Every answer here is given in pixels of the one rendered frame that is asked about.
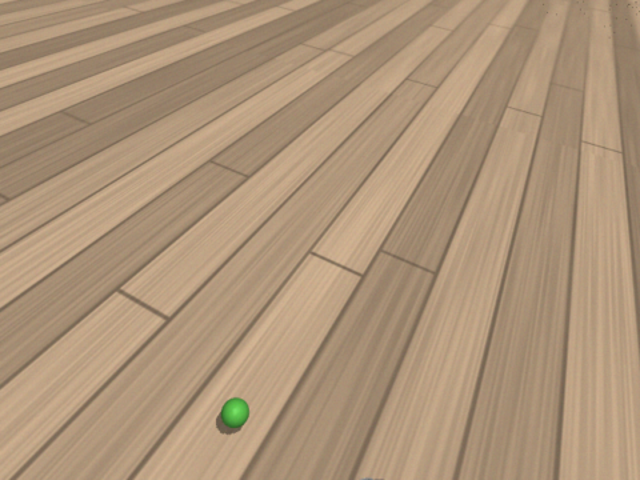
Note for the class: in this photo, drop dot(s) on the ball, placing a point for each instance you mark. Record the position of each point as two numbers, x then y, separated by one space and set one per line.
235 412

